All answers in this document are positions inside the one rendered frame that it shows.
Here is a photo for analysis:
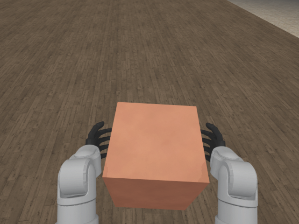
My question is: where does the robot left forearm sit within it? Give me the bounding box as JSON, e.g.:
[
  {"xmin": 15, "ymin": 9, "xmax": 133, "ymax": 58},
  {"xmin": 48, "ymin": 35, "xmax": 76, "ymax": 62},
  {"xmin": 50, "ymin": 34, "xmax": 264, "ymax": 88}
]
[{"xmin": 55, "ymin": 145, "xmax": 102, "ymax": 224}]

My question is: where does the robot right forearm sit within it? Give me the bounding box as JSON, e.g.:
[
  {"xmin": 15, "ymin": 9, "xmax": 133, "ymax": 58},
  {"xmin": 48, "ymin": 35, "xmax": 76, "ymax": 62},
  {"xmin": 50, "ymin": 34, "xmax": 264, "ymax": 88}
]
[{"xmin": 210, "ymin": 146, "xmax": 258, "ymax": 224}]

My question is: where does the robot left hand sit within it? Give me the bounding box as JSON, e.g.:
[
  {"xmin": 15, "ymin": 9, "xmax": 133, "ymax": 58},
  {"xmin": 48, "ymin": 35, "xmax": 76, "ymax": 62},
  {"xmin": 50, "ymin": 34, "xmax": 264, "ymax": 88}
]
[{"xmin": 85, "ymin": 121, "xmax": 112, "ymax": 159}]

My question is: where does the carton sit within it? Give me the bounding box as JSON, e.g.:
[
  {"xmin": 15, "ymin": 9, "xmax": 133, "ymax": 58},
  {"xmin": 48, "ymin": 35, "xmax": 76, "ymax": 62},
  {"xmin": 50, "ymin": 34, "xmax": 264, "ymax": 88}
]
[{"xmin": 102, "ymin": 102, "xmax": 210, "ymax": 210}]

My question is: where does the robot right hand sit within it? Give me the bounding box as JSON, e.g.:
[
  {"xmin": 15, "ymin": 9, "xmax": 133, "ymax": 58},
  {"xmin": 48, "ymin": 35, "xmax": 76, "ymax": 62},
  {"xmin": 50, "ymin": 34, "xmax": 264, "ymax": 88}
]
[{"xmin": 200, "ymin": 123, "xmax": 226, "ymax": 162}]

